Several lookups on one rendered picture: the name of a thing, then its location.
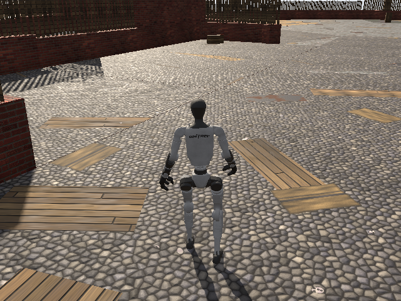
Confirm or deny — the right robot forearm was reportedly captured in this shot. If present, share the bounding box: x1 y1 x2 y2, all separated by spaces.
225 149 236 167

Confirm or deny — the left robot hand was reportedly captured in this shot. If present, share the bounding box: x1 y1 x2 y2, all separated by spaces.
159 175 174 191

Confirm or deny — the robot torso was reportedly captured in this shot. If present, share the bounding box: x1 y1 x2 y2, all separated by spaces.
185 124 214 188

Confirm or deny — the robot right upper arm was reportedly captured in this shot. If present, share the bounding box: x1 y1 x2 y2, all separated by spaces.
212 125 231 159

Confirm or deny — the robot left upper arm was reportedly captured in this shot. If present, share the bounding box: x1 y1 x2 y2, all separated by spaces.
169 127 186 161

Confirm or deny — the left robot forearm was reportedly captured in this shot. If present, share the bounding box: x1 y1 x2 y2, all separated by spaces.
161 152 175 178

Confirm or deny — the right robot hand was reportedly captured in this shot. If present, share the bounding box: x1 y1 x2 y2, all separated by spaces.
222 165 237 176

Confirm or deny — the right robot shin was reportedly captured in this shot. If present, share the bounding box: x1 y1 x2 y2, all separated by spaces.
213 210 223 255

